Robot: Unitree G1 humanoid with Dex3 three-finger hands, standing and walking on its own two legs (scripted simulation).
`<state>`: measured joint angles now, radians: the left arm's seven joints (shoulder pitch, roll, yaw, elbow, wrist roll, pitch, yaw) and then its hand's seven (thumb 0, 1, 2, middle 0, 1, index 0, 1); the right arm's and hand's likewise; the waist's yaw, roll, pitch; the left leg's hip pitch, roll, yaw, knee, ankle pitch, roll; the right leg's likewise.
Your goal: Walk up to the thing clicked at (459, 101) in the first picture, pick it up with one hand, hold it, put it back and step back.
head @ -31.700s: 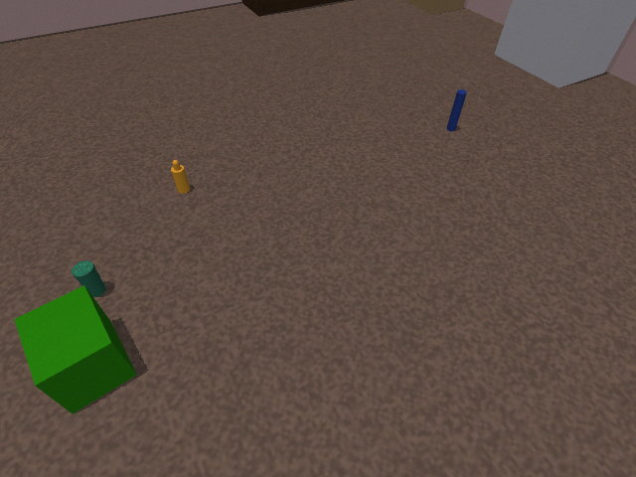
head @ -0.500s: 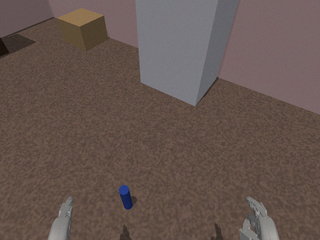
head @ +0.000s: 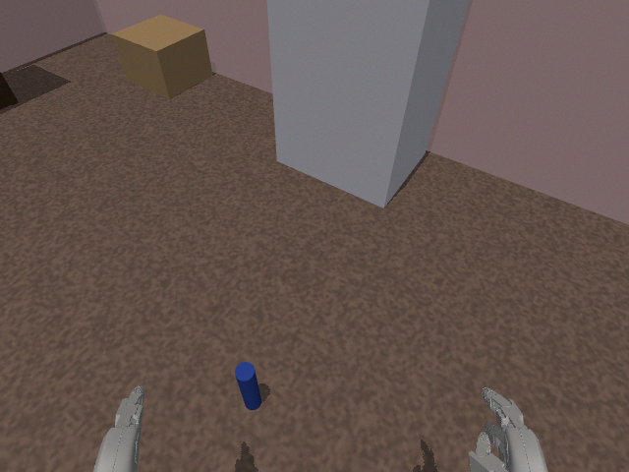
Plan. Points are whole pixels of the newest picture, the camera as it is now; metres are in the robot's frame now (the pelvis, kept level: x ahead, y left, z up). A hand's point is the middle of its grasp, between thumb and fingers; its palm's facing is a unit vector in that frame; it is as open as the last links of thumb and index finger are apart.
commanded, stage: stand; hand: left
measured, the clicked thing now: (249, 387) +0.46 +0.17 -0.61
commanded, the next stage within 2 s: none
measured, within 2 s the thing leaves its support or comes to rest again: neither
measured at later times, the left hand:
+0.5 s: hand out of the picture +0.14 +0.22 -0.10, palm faces -0.02 -0.94 -0.33, open 8.1 cm
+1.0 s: hand out of the picture +0.03 +0.26 -0.11, palm faces +0.02 -0.94 -0.34, open 7.4 cm
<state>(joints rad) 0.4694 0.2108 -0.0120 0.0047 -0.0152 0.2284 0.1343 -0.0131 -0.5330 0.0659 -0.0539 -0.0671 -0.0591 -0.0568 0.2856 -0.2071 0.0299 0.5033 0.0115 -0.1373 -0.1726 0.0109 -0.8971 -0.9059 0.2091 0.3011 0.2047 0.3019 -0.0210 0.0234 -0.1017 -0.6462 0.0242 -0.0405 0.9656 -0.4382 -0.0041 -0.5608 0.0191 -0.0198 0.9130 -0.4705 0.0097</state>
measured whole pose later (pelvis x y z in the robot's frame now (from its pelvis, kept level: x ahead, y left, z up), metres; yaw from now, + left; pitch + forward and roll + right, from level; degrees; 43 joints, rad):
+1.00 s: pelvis +0.00 +0.01 +0.06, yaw +1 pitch -5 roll +0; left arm 0.19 0.32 0.00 1.10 0.03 0.00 0.03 0.00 0.91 0.90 -0.20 -0.30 -0.20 -0.30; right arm 0.14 -0.29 -0.02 1.09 -0.02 0.00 -0.01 0.00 -0.90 -0.90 0.21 0.30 0.20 0.30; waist 0.02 0.01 0.07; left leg -0.16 -0.03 -0.02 0.42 -0.18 0.02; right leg -0.10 -0.04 -0.01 0.41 -0.24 0.03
